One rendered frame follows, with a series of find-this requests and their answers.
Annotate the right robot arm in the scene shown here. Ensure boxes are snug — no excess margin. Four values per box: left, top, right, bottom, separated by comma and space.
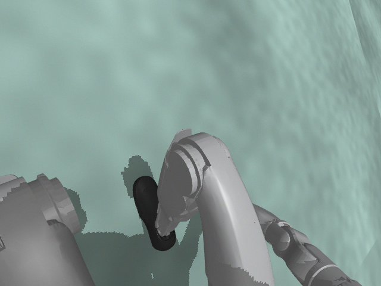
265, 220, 362, 286

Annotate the right robot hand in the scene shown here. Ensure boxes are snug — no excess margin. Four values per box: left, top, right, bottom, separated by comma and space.
253, 204, 280, 237

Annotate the right robot foot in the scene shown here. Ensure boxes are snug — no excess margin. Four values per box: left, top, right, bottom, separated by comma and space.
133, 176, 176, 251

